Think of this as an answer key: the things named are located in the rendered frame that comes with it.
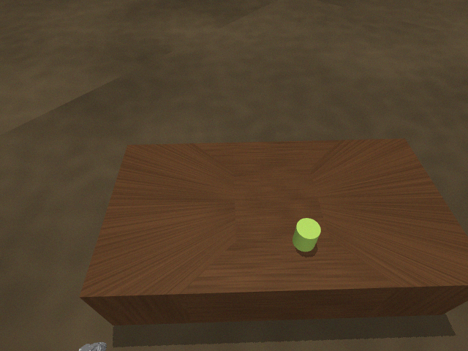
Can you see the can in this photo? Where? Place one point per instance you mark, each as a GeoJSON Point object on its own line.
{"type": "Point", "coordinates": [306, 233]}

